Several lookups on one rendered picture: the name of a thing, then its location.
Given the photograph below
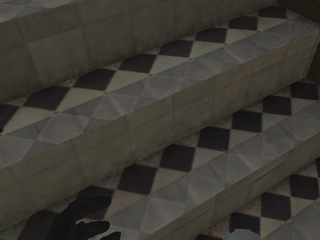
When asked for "right robot thigh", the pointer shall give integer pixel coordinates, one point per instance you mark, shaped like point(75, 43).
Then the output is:
point(241, 234)

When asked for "left robot hand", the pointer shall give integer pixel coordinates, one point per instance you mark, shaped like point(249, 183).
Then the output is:
point(63, 226)

